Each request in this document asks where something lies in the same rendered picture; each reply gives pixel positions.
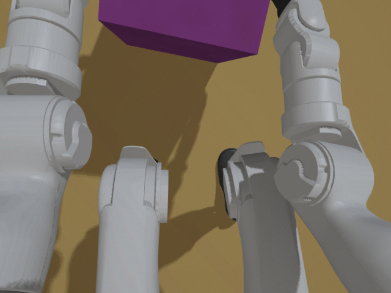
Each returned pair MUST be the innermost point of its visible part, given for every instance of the left robot forearm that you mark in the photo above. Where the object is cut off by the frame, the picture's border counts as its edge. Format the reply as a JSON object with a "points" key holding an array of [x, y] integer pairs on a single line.
{"points": [[41, 53]]}

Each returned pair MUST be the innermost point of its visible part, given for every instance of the carton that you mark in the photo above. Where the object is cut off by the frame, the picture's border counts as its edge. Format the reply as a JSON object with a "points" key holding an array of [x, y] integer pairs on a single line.
{"points": [[211, 30]]}

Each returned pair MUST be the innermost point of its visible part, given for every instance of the right robot forearm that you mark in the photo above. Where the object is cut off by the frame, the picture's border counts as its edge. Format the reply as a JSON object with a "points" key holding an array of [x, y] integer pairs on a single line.
{"points": [[310, 77]]}

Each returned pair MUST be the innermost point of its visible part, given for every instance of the robot right hand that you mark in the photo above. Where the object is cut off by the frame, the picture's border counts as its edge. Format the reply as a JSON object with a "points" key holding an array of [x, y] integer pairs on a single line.
{"points": [[280, 5]]}

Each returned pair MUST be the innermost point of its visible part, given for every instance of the robot right upper arm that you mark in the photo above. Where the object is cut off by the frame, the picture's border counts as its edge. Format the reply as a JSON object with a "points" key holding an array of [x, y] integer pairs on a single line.
{"points": [[328, 186]]}

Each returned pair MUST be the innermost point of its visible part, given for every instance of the robot right shin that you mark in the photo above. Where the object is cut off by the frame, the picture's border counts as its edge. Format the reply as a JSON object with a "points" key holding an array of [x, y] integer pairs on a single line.
{"points": [[251, 148]]}

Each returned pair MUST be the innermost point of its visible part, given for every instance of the robot right foot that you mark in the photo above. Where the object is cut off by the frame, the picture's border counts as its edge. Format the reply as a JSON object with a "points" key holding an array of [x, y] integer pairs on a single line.
{"points": [[223, 159]]}

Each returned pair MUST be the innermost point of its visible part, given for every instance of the robot left upper arm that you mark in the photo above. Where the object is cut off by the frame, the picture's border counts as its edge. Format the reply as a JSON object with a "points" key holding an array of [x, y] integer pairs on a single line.
{"points": [[43, 138]]}

